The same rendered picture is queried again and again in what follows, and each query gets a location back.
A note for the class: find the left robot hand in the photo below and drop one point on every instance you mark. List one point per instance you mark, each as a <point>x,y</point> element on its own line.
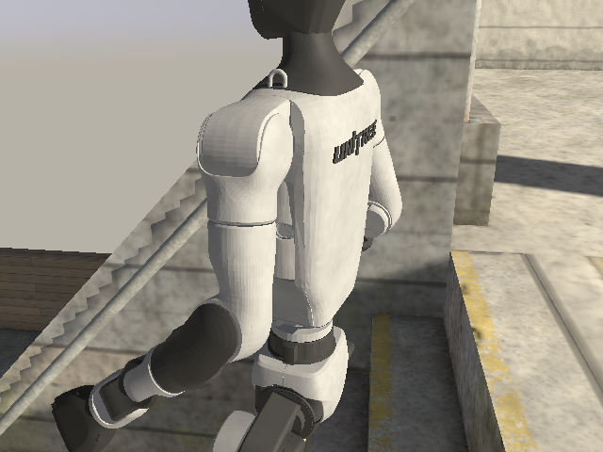
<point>78,429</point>

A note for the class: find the right robot forearm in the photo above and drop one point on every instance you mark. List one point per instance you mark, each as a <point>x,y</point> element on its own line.
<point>367,243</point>

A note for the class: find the left robot forearm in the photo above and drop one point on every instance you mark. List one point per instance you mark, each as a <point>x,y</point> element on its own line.
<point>191,358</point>

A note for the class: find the robot head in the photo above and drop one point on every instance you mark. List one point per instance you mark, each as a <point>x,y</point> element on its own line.
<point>310,59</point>

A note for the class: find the humanoid robot torso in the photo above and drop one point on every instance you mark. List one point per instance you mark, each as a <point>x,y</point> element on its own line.
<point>320,228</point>

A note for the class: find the robot right upper arm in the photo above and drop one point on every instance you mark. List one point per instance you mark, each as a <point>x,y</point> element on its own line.
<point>384,199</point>

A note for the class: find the robot left upper arm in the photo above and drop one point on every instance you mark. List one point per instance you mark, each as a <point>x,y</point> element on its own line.
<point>244,152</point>

